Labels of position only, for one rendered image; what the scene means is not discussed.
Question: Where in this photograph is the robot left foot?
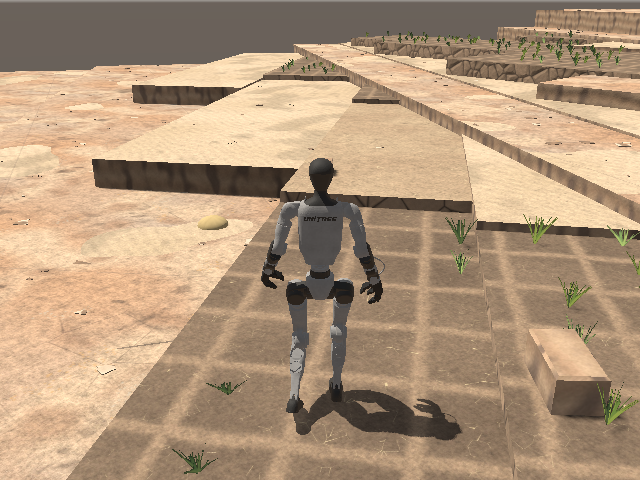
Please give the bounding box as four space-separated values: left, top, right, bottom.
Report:
286 396 304 413

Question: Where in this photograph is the left robot forearm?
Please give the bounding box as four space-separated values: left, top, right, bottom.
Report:
262 240 281 275

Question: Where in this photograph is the left robot hand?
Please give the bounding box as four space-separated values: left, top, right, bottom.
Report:
261 270 284 289

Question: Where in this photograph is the left robot upper arm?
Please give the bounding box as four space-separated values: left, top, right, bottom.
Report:
271 201 300 256

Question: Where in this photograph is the right robot upper arm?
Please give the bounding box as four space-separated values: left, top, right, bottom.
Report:
341 202 370 258

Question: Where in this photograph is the right robot hand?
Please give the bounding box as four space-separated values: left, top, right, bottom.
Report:
360 280 383 304

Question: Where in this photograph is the robot left shin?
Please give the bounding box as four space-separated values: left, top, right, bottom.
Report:
290 331 306 401

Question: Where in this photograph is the right robot forearm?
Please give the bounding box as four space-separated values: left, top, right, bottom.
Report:
359 242 380 285

